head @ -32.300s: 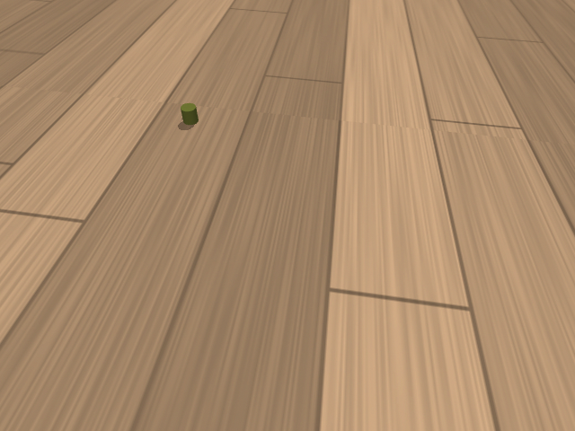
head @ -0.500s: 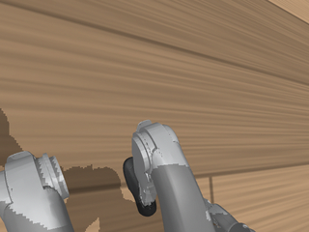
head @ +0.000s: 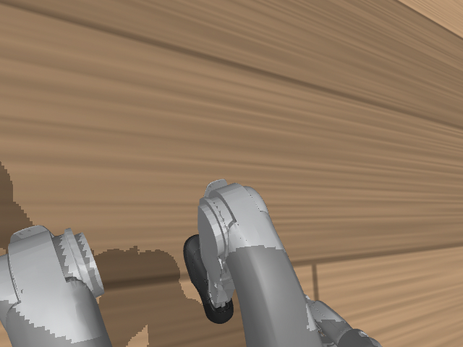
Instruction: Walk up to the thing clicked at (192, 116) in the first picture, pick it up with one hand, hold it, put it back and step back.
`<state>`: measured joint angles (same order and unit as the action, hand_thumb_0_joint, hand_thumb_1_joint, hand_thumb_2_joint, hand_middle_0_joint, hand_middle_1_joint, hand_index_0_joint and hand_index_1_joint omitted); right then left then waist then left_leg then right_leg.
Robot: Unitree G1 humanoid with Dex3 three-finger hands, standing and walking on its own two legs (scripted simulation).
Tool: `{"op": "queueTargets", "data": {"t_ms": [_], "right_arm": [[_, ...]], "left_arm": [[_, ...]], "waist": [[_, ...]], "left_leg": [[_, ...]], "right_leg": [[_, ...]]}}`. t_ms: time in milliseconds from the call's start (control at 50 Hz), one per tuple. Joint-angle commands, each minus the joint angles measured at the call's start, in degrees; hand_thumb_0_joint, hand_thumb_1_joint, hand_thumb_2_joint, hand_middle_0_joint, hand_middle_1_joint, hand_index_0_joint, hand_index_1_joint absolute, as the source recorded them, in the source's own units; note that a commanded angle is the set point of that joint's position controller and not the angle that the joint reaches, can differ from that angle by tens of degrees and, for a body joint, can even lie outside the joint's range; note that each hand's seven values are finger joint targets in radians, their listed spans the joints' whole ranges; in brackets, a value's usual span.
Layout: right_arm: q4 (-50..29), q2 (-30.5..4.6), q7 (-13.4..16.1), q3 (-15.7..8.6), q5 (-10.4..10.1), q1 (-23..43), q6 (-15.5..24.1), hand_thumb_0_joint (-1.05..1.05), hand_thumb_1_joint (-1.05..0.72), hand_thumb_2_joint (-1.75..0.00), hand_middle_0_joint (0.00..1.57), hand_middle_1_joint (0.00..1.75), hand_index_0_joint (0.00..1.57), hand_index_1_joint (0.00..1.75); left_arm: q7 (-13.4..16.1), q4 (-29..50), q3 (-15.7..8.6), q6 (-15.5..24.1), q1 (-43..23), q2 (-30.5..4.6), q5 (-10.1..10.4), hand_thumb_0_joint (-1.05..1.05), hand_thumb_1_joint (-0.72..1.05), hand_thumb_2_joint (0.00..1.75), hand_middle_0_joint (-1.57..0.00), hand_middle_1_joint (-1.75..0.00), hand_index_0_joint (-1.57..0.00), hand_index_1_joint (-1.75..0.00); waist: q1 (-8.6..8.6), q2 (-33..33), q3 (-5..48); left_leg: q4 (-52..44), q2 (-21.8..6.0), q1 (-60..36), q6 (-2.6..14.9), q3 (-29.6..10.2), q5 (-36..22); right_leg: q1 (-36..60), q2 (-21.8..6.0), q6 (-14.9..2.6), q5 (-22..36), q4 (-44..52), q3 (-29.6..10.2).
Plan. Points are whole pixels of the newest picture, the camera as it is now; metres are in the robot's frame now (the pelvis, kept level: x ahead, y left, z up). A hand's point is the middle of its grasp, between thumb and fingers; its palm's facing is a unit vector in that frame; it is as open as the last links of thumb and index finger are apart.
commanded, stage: close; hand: left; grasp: from above
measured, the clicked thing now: out of the picture +0.43 +0.37 -0.25
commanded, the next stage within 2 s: settle in 0.02 s
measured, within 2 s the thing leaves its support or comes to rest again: leaves its support in 0.52 s
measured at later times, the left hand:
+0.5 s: hand out of the picture +0.43 +0.36 -0.22, palm faces -0.40 -0.15 -0.90, open 11.5 cm
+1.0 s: hand out of the picture +0.42 +0.36 -0.12, palm faces -0.46 -0.13 -0.88, open 11.4 cm
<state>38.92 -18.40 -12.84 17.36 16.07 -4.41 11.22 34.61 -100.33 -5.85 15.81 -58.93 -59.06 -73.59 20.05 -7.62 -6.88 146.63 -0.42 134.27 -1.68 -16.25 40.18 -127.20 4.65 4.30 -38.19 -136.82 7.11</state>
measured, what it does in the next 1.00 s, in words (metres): stands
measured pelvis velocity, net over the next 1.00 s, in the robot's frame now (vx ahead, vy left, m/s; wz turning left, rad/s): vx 0.00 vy -0.01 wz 0.09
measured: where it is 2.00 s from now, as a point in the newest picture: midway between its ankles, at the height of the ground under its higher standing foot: (156, 322)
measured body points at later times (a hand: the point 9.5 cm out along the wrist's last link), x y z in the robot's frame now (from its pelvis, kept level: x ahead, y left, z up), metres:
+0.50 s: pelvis +0.00 +0.00 +0.00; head +0.25 +0.14 +0.35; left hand +0.45 +0.36 -0.16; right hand +0.08 -0.25 -0.06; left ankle +0.07 +0.13 -0.27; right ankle +0.12 -0.13 -0.26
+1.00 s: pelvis +0.00 -0.01 +0.04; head +0.23 +0.09 +0.41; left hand +0.44 +0.36 -0.07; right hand +0.11 -0.27 -0.06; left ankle +0.07 +0.13 -0.27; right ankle +0.12 -0.13 -0.27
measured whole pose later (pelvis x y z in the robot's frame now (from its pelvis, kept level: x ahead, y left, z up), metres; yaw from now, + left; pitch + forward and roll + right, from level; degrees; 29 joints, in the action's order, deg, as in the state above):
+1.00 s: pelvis +0.00 -0.01 +0.04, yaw +5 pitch +33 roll -10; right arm 39.2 -17.2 -10.6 6.0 7.4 -6.9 2.8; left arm 14.1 -74.5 -5.2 11.4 -52.0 -46.1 -68.3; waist 13.0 -0.5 1.1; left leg 137.0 -0.1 131.6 -1.9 -11.0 38.7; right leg -125.8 1.8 3.7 -39.1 -131.4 3.7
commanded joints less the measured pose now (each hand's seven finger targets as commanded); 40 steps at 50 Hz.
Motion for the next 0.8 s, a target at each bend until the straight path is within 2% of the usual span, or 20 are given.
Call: {"op": "queueTargets", "data": {"t_ms": [0,60,100,140,180,220,260,280,340,380,400,420,440,460,500,520,540,560,680,780], "right_arm": [[-0.2,-18.4,1.0,-5.7,-0.5,-9.2,0.0,0.0,-0.9,-0.9,0.2,0.3,0.2,0.3],[-0.2,-17.8,0.8,-5.3,-0.7,-9.3,0.2,0.0,-0.9,-0.9,0.2,0.3,0.2,0.3],[-0.6,-18.1,0.8,-5.2,-0.7,-9.4,0.3,0.0,-0.9,-0.9,0.2,0.3,0.2,0.3],[-0.5,-18.2,1.1,-5.3,-0.7,-9.3,0.0,0.0,-0.92,-0.9,0.2,0.3,0.2,0.3],[-0.4,-18.1,1.2,-5.3,-0.7,-9.8,-0.1,0.0,-0.92,-0.9,0.2,0.3,0.2,0.3],[-0.4,-18.1,1.2,-5.5,-0.8,-9.8,-0.1,0.0,-0.92,-0.9,0.2,0.3,0.2,0.3],[-0.4,-18.1,1.3,-5.7,-1.0,-10.0,-0.3,0.0,-0.92,-0.9,0.2,0.3,0.2,0.3],[-0.4,-17.9,1.2,-6.0,-1.1,-9.6,-0.3,0.0,-0.92,-0.9,0.2,0.3,0.2,0.3],[-0.2,-18.3,1.3,-7.3,-1.1,-9.9,-0.9,0.0,-0.91,-0.9,0.2,0.3,0.2,0.3],[-0.3,-18.2,1.1,-8.3,-1.3,-9.6,-1.0,0.0,-0.91,-0.9,0.2,0.3,0.2,0.3],[-0.1,-18.0,1.0,-8.9,-1.4,-10.0,-1.0,0.0,-0.91,-0.9,0.2,0.3,0.2,0.3],[-0.1,-17.8,0.8,-9.3,-1.7,-10.3,-0.9,0.0,-0.91,-0.9,0.2,0.3,0.2,0.3],[0.2,-18.0,0.8,-10.2,-2.1,-10.6,-1.1,0.0,-0.91,-0.9,0.2,0.3,0.2,0.3],[0.2,-17.6,0.7,-10.7,-2.3,-10.8,-1.3,0.0,-0.91,-0.9,0.2,0.3,0.2,0.3],[0.7,-16.8,0.3,-12.2,-3.1,-11.1,-1.6,0.0,-0.91,-0.9,0.2,0.3,0.2,0.3],[1.0,-16.6,0.3,-12.9,-3.7,-11.2,-2.0,0.0,-0.91,-0.9,0.2,0.3,0.2,0.3],[1.0,-16.6,0.2,-13.7,-4.4,-11.8,-2.3,0.0,-0.91,-0.9,0.2,0.3,0.2,0.3],[1.3,-16.0,0.1,-14.3,-4.9,-11.6,-2.5,0.0,-0.91,-0.9,0.2,0.3,0.2,0.3],[2.3,-14.2,0.2,-15.8,-6.9,-14.3,-4.6,0.0,-0.91,-0.9,0.2,0.3,0.2,0.3],[1.0,-14.4,1.4,-16.7,-8.2,-14.9,-6.2,0.0,-0.92,-0.91,0.2,0.3,0.2,0.3]], "left_arm": [[1.0,5.3,-0.3,-0.4,-12.5,-11.7,0.2,0.0,0.36,1.04,-0.69,-1.08,-0.71,-1.06],[0.7,4.4,0.9,-0.5,-12.0,-9.6,0.5,0.0,0.35,1.05,-0.68,-1.1,-0.7,-1.07],[0.4,4.3,0.6,-0.5,-11.7,-10.5,0.7,0.0,0.37,1.05,-0.7,-1.09,-0.72,-1.06],[0.6,4.3,0.5,-0.4,-11.5,-11.0,0.8,0.0,0.24,1.04,-0.65,-1.1,-0.68,-1.07],[0.5,5.3,-0.2,-0.5,-11.9,-11.5,1.0,0.0,0.22,1.03,-0.63,-1.11,-0.66,-1.08],[0.0,6.0,0.3,-0.8,-12.5,-11.4,1.0,0.0,0.21,1.04,-0.63,-1.09,-0.66,-1.07],[0.1,8.8,-1.3,-0.9,-13.3,-13.3,0.9,0.0,0.22,1.04,-0.63,-1.1,-0.66,-1.07],[-0.2,8.4,-1.3,-1.1,-13.0,-12.7,0.8,0.0,0.23,1.05,-0.65,-1.09,-0.67,-1.07],[-0.3,13.3,-3.1,-1.3,-13.0,-13.5,0.5,0.0,0.26,1.05,-0.67,-1.08,-0.69,-1.06],[-0.8,16.9,-2.7,-1.6,-12.9,-12.1,0.4,0.0,0.27,1.04,-0.68,-1.07,-0.7,-1.05],[-1.1,17.3,-3.4,-2.0,-12.4,-12.1,0.5,0.0,0.27,1.03,-0.67,-1.07,-0.7,-1.05],[-1.4,21.2,-3.4,-2.1,-13.5,-11.8,0.8,0.0,0.27,1.03,-0.67,-1.06,-0.7,-1.04],[-1.4,23.8,-6.0,-2.2,-12.5,-14.0,1.0,0.0,0.27,1.04,-0.68,-1.06,-0.7,-1.04],[-2.0,24.7,-5.0,-2.7,-10.8,-11.4,1.2,0.0,0.28,1.04,-0.69,-1.04,-0.71,-1.03],[-2.9,26.9,-4.2,-3.6,-10.0,-8.9,1.5,0.0,0.32,1.02,-0.72,-1.04,-0.74,-1.02],[-3.2,31.3,-4.9,-3.9,-11.7,-9.2,2.0,0.0,0.34,0.99,-0.72,-1.03,-0.74,-1.0],[-3.6,32.5,-4.9,-4.3,-11.7,-8.6,2.5,0.0,0.35,0.98,-0.73,-1.02,-0.75,-1.0],[-4.5,31.4,-4.3,-5.2,-9.0,-6.7,3.0,0.0,0.37,0.96,-0.73,-1.02,-0.76,-0.98],[-10.2,32.8,-0.7,-7.3,-10.8,-1.8,5.0,0.0,0.54,1.02,-0.87,-1.05,-0.9,-1.01],[-15.0,34.2,-0.7,-6.6,-11.3,-1.8,6.0,0.0,0.6,1.11,-0.94,-1.07,-0.96,-1.05]], "waist": [[2.05,27.9,32.4],[2.91,25.9,31.4],[2.81,25.3,31.0],[2.45,25.2,31.7],[1.89,26.6,32.3],[2.2,26.6,32.8],[1.03,29.2,34.9],[0.99,29.2,34.0],[-0.45,34.0,37.8],[-1.04,35.4,39.1],[-0.81,34.6,38.7],[-1.47,35.9,40.1],[-2.95,37.6,42.5],[-3.67,38.5,43.1],[-3.99,39.1,44.2],[-4.74,40.2,47.3],[-4.69,40.6,48.0],[-5.55,39.3,47.7],[-4.61,31.4,46.9],[-5.37,28.5,46.3]], "left_leg": [[-16.4,-1.6,-26.3,1.86,7.4,-7.9],[-15.5,-1.6,-25.3,2.06,7.4,-8.4],[-15.1,-1.5,-25.1,2.23,7.4,-8.2],[-15.3,-1.6,-24.7,2.3,7.7,-7.6],[-15.9,-1.5,-25.6,2.08,7.5,-8.0],[-15.4,-1.6,-25.4,2.22,7.8,-8.4],[-16.4,-1.5,-27.0,1.78,7.3,-9.2],[-16.3,-1.5,-26.9,1.69,7.1,-9.1],[-17.7,-1.5,-30.5,0.91,7.0,-10.5],[-17.8,-1.4,-30.8,0.87,7.7,-10.9],[-17.1,-1.3,-30.1,1.07,8.1,-11.1],[-17.6,-1.1,-30.9,0.95,8.5,-11.6],[-18.1,-1.1,-32.3,0.77,8.5,-12.5],[-18.6,-0.9,-33.5,0.44,8.6,-13.4],[-19.1,-1.0,-35.1,0.41,8.9,-13.4],[-19.7,-1.0,-35.9,0.52,9.3,-14.0],[-20.0,-0.8,-36.2,0.5,9.4,-14.6],[-20.3,-0.7,-36.0,0.65,9.8,-15.1],[-20.6,-0.1,-31.9,2.29,11.4,-14.4],[-22.7,0.5,-32.2,2.28,11.4,-12.1]], "right_leg": [[16.4,1.4,-5.01,11.1,11.6,8.5],[16.3,1.5,-4.75,12.0,11.7,8.5],[16.5,1.4,-4.6,11.8,12.0,8.3],[17.4,1.6,-4.67,11.3,12.7,7.9],[17.0,1.5,-4.83,11.4,12.2,8.2],[17.3,1.6,-4.82,11.9,12.3,7.8],[17.2,1.2,-5.12,12.2,11.3,8.3],[15.5,1.1,-5.15,12.0,10.8,8.4],[15.3,1.0,-5.66,12.9,9.9,8.4],[15.4,1.1,-5.84,13.1,10.0,7.9],[15.0,1.0,-5.75,13.5,10.2,7.8],[15.0,0.8,-5.86,13.6,10.2,7.5],[15.3,0.6,-6.1,14.0,10.0,7.3],[14.4,0.3,-6.32,14.3,9.7,7.2],[12.9,0.2,-6.45,14.2,9.9,6.7],[13.7,0.2,-6.4,14.8,10.3,6.2],[13.5,-0.1,-6.52,15.3,10.3,6.0],[13.0,-0.2,-6.54,15.5,10.6,5.7],[16.3,-0.3,-6.05,15.5,14.8,3.8],[17.1,-1.0,-6.43,12.4,16.4,3.6]]}}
